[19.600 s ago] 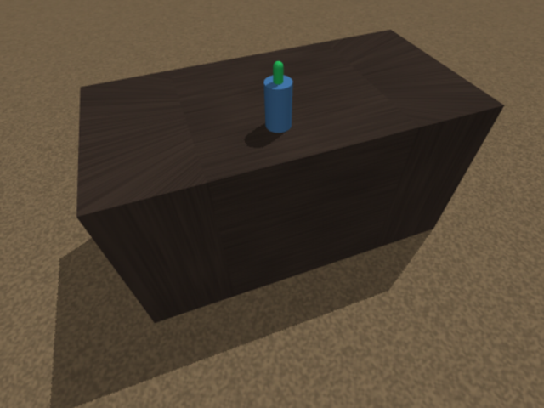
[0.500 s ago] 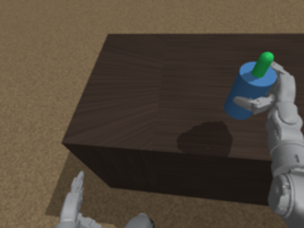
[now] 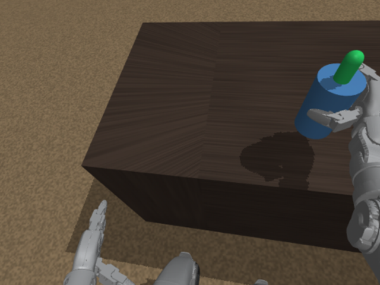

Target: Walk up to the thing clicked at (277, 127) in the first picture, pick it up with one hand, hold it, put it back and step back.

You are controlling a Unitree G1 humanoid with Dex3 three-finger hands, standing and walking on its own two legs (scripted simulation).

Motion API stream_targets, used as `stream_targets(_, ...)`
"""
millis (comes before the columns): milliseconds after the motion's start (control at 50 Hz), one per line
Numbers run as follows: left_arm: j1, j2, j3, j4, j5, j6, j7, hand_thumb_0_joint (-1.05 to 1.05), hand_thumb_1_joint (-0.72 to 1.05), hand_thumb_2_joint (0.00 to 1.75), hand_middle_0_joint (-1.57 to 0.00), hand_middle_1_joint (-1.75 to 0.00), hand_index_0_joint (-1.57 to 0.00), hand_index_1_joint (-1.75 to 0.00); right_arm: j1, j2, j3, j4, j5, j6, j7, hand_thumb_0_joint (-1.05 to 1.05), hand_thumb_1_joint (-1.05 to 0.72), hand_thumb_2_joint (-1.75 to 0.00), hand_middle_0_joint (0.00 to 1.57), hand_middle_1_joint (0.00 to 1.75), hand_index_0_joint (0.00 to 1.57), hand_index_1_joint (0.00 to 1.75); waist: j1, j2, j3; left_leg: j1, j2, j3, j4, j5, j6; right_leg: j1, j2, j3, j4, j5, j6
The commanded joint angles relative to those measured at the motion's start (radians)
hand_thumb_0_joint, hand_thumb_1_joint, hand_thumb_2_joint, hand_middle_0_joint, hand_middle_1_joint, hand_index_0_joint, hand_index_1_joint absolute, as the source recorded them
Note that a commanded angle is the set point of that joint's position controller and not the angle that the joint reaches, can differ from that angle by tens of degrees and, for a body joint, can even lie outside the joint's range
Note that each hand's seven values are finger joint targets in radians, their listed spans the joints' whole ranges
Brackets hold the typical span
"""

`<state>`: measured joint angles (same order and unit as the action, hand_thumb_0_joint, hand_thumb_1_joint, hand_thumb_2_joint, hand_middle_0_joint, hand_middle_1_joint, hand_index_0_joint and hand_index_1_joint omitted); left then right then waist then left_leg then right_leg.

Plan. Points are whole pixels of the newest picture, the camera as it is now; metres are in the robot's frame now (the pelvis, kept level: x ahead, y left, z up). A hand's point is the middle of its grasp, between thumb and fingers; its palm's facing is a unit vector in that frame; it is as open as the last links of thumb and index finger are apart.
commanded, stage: lower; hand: right
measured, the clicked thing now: (331, 95) +0.50 -0.17 +0.09
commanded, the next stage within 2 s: loosen in 0.74 s
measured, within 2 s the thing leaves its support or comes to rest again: rests again in 0.64 s
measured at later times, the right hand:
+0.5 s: hand (326, 109) +0.51 -0.18 +0.03, palm faces +0.12 +0.99 +0.01, open 11.2 cm
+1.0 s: hand (323, 113) +0.52 -0.19 +0.01, palm faces +0.13 +0.99 +0.00, open 11.1 cm
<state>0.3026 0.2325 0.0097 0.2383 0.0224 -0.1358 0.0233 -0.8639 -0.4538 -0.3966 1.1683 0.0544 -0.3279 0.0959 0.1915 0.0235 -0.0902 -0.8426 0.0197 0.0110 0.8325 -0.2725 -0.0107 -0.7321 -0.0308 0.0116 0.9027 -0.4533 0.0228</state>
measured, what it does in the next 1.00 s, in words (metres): stands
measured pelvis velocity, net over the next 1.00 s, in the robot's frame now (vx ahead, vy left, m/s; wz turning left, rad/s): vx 0.00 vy -0.01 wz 0.00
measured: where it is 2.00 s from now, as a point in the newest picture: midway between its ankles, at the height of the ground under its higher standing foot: outside the picture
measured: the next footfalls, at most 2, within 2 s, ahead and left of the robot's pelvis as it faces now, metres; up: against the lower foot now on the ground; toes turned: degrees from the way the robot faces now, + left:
none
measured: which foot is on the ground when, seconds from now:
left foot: down 0.00-1.00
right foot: down 0.00-1.00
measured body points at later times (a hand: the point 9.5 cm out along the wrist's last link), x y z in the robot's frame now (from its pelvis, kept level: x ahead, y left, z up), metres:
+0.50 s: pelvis +0.00 -0.01 -0.02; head +0.12 -0.03 +0.41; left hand +0.15 +0.26 -0.03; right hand +0.50 -0.24 +0.03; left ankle +0.07 +0.13 -0.69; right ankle -0.01 -0.13 -0.69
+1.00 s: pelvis +0.00 -0.01 -0.04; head +0.13 -0.03 +0.39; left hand +0.15 +0.27 -0.03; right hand +0.51 -0.24 +0.01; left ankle +0.07 +0.13 -0.69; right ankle -0.01 -0.13 -0.69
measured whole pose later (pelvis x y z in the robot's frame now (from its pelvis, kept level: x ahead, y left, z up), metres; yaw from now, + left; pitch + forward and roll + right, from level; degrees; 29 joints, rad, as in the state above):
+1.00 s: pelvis +0.00 -0.01 -0.04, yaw +0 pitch +23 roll +2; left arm 0.36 0.25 0.03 0.03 0.06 -0.10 -0.01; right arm -0.88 -0.50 -0.47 1.21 0.01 -0.42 0.08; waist 0.26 0.01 -0.12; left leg -1.08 0.02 0.02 1.04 -0.35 -0.02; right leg -0.98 -0.03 0.03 1.14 -0.55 0.02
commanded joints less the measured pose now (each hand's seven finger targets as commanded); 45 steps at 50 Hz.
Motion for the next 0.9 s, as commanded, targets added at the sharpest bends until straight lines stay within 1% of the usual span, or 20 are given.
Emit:
stream_targets(0, 0.004, 0.121, 0.062, -0.203, 0.000, -0.055, 0.009, 0.00, -0.56, 0.06, -0.05, -0.04, -0.04, -0.04, -0.524, -0.260, -0.050, -0.276, 0.025, -0.112, 0.008, 0.00, -0.04, -1.22, 1.16, 1.33, 1.21, 1.33, -0.006, -0.118, -0.503, 0.345, -0.014, -0.018, -0.039, 0.200, 0.020, 0.073, 0.037, -0.012, -0.071, 0.229, -0.030)
stream_targets(20, -0.032, 0.163, 0.094, -0.267, 0.006, -0.062, 0.017, 0.00, -0.56, 0.06, -0.05, -0.04, -0.04, -0.04, -0.599, -0.305, -0.069, -0.362, 0.019, -0.128, 0.002, 0.00, -0.02, -1.21, 1.15, 1.33, 1.20, 1.33, -0.002, -0.145, -0.638, 0.384, -0.015, -0.021, -0.016, 0.259, 0.022, 0.122, 0.035, -0.010, -0.053, 0.288, -0.025)
stream_targets(100, 0.109, 0.164, 0.108, -0.177, 0.005, -0.043, 0.012, 0.00, -0.57, 0.07, -0.05, -0.04, -0.04, -0.05, -0.455, -0.226, -0.038, -0.204, 0.021, -0.112, 0.005, 0.00, -0.06, -1.23, 1.17, 1.34, 1.22, 1.34, 0.019, -0.149, -0.509, 0.317, -0.023, -0.007, 0.000, 0.267, 0.026, 0.079, 0.036, -0.005, -0.034, 0.333, -0.018)
stream_targets(160, 0.008, 0.169, 0.105, -0.268, 0.012, -0.053, 0.018, 0.00, -0.58, 0.08, -0.05, -0.04, -0.03, -0.05, -0.630, -0.322, -0.077, -0.376, 0.006, -0.151, -0.012, 0.00, -0.03, -1.22, 1.17, 1.33, 1.21, 1.34, 0.015, -0.203, -0.646, 0.321, -0.021, -0.009, 0.028, 0.266, 0.028, 0.114, 0.026, -0.001, -0.012, 0.340, -0.015)
stream_targets(220, 0.059, 0.157, 0.095, -0.234, 0.013, -0.049, 0.007, 0.00, -0.57, 0.08, -0.05, -0.04, -0.03, -0.05, -0.460, -0.205, -0.031, -0.190, 0.008, -0.132, -0.002, 0.00, -0.02, -1.25, 1.18, 1.36, 1.23, 1.36, 0.025, -0.176, -0.536, 0.262, -0.027, -0.001, 0.034, 0.238, 0.030, 0.071, 0.027, 0.005, -0.007, 0.335, -0.012)
stream_targets(260, 0.007, 0.183, 0.104, -0.316, 0.020, -0.049, 0.010, 0.00, -0.57, 0.07, -0.05, -0.04, -0.04, -0.05, -0.633, -0.344, -0.084, -0.385, -0.007, -0.165, -0.018, 0.00, -0.03, -1.24, 1.17, 1.35, 1.22, 1.35, 0.016, -0.225, -0.684, 0.287, -0.028, -0.004, 0.049, 0.252, 0.030, 0.132, 0.021, 0.009, 0.008, 0.374, -0.009)
stream_targets(320, 0.116, 0.158, 0.107, -0.219, 0.018, -0.035, 0.004, 0.00, -0.57, 0.07, -0.05, -0.04, -0.04, -0.05, -0.471, -0.269, -0.076, -0.185, 0.000, -0.145, -0.016, 0.00, -0.03, -1.25, 1.18, 1.37, 1.24, 1.37, 0.033, -0.178, -0.517, 0.261, -0.028, 0.000, 0.055, 0.249, 0.032, 0.022, 0.028, 0.002, 0.014, 0.340, -0.010)
stream_targets(340, 0.084, 0.154, 0.096, -0.240, 0.019, -0.039, -0.003, 0.00, -0.57, 0.07, -0.05, -0.04, -0.03, -0.05, -0.398, -0.155, -0.015, -0.101, 0.001, -0.133, -0.003, 0.00, -0.01, -1.26, 1.19, 1.38, 1.24, 1.38, 0.042, -0.140, -0.492, 0.242, -0.031, 0.004, 0.056, 0.248, 0.030, 0.004, 0.030, 0.006, 0.015, 0.334, -0.014)
stream_targets(380, -0.001, 0.202, 0.129, -0.363, 0.023, -0.046, 0.006, 0.00, -0.57, 0.07, -0.05, -0.03, -0.04, -0.05, -0.645, -0.393, -0.127, -0.406, -0.014, -0.183, -0.022, 0.00, -0.04, -1.27, 1.20, 1.39, 1.26, 1.39, 0.025, -0.229, -0.704, 0.280, -0.025, -0.009, 0.076, 0.263, 0.030, 0.093, 0.020, 0.008, 0.035, 0.364, -0.011)
stream_targets(460, 0.110, 0.161, 0.111, -0.234, 0.021, -0.036, -0.007, 0.00, -0.57, 0.07, -0.05, -0.04, -0.03, -0.05, -0.402, -0.199, -0.052, -0.110, -0.003, -0.148, -0.008, 0.00, -0.02, -1.28, 1.20, 1.39, 1.25, 1.39, 0.053, -0.154, -0.444, 0.175, -0.034, 0.013, 0.072, 0.196, 0.031, -0.023, 0.024, 0.016, 0.028, 0.304, -0.011)
stream_targets(500, -0.018, 0.206, 0.138, -0.392, 0.028, -0.046, 0.003, 0.00, -0.57, 0.07, -0.05, -0.03, -0.04, -0.05, -0.640, -0.376, -0.116, -0.392, -0.025, -0.190, -0.025, 0.00, -0.02, -1.28, 1.20, 1.39, 1.26, 1.40, 0.034, -0.237, -0.701, 0.228, -0.029, 0.000, 0.096, 0.237, 0.032, 0.103, 0.013, 0.016, 0.052, 0.368, -0.010)
stream_targets(580, 0.119, 0.163, 0.118, -0.272, 0.022, -0.034, -0.008, 0.00, -0.58, 0.07, -0.05, -0.03, -0.03, -0.05, -0.396, -0.180, -0.038, -0.100, -0.010, -0.151, -0.005, 0.00, -0.02, -1.28, 1.20, 1.39, 1.25, 1.39, 0.061, -0.176, -0.491, 0.161, -0.035, 0.014, 0.090, 0.210, 0.033, 0.001, 0.021, 0.016, 0.053, 0.333, -0.010)
stream_targets(620, -0.009, 0.217, 0.143, -0.436, 0.027, -0.045, 0.002, 0.00, -0.58, 0.07, -0.04, -0.03, -0.03, -0.05, -0.648, -0.385, -0.126, -0.409, -0.024, -0.198, -0.023, 0.00, -0.01, -1.28, 1.21, 1.40, 1.26, 1.40, 0.044, -0.226, -0.741, 0.257, -0.028, 0.001, 0.104, 0.237, 0.029, 0.071, 0.015, 0.017, 0.063, 0.335, -0.012)
stream_targets(700, 0.095, 0.141, 0.093, -0.292, 0.023, -0.036, -0.012, 0.00, -0.57, 0.07, -0.04, -0.03, -0.03, -0.05, -0.418, -0.194, -0.053, -0.122, -0.009, -0.168, -0.007, 0.00, 0.00, -1.28, 1.20, 1.40, 1.26, 1.40, 0.055, -0.161, -0.475, 0.180, -0.030, 0.004, 0.097, 0.171, 0.030, -0.079, 0.028, 0.009, 0.060, 0.230, -0.018)
stream_targets(720, 0.022, 0.188, 0.126, -0.402, 0.026, -0.044, -0.003, 0.00, -0.57, 0.06, -0.05, -0.03, -0.03, -0.04, -0.561, -0.331, -0.111, -0.305, -0.023, -0.196, -0.020, 0.00, -0.03, -1.27, 1.21, 1.39, 1.26, 1.39, 0.051, -0.190, -0.646, 0.237, -0.026, -0.006, 0.106, 0.212, 0.027, -0.016, 0.025, 0.010, 0.073, 0.265, -0.018)
stream_targets(740, -0.018, 0.218, 0.140, -0.469, 0.033, -0.047, 0.001, 0.00, -0.57, 0.07, -0.04, -0.03, -0.03, -0.04, -0.614, -0.356, -0.100, -0.359, -0.039, -0.206, -0.024, 0.00, -0.01, -1.27, 1.20, 1.39, 1.25, 1.39, 0.045, -0.227, -0.769, 0.280, -0.026, -0.005, 0.129, 0.268, 0.029, 0.049, 0.023, 0.007, 0.083, 0.338, -0.012)
stream_targets(760, 0.073, 0.199, 0.133, -0.385, 0.037, -0.032, 0.000, 0.00, -0.57, 0.07, -0.04, -0.03, -0.03, -0.04, -0.602, -0.365, -0.110, -0.341, -0.036, -0.204, -0.028, 0.00, -0.02, -1.29, 1.22, 1.41, 1.27, 1.41, 0.041, -0.258, -0.705, 0.265, -0.026, -0.007, 0.129, 0.265, 0.032, 0.025, 0.027, -0.005, 0.089, 0.335, -0.010)
stream_targets(800, 0.195, 0.150, 0.114, -0.241, 0.028, -0.017, -0.015, 0.00, -0.57, 0.07, -0.04, -0.03, -0.03, -0.05, -0.334, -0.152, -0.038, -0.024, -0.017, -0.157, -0.008, 0.00, -0.01, -1.29, 1.21, 1.40, 1.26, 1.40, 0.069, -0.179, -0.407, 0.119, -0.037, 0.015, 0.121, 0.195, 0.036, -0.079, 0.025, 0.014, 0.072, 0.311, -0.007)
stream_targets(860, -0.002, 0.222, 0.156, -0.457, 0.041, -0.037, -0.004, 0.00, -0.52, 0.03, -0.05, -0.04, -0.05, -0.04, -0.638, -0.364, -0.112, -0.354, -0.043, -0.212, -0.025, 0.00, 0.10, -1.15, 1.20, 1.30, 1.25, 1.30, 0.056, -0.260, -0.748, 0.199, -0.031, 0.003, 0.144, 0.239, 0.033, 0.069, 0.012, 0.019, 0.097, 0.363, -0.007)
stream_targets(880, 0.103, 0.211, 0.153, -0.382, 0.042, -0.019, -0.008, 0.00, -0.52, 0.04, -0.05, -0.04, -0.05, -0.04, -0.531, -0.332, -0.106, -0.249, -0.047, -0.196, -0.022, 0.00, 0.13, -1.07, 1.19, 1.23, 1.23, 1.23, 0.058, -0.242, -0.668, 0.200, -0.032, 0.006, 0.145, 0.239, 0.036, 0.022, 0.018, 0.010, 0.099, 0.356, -0.005)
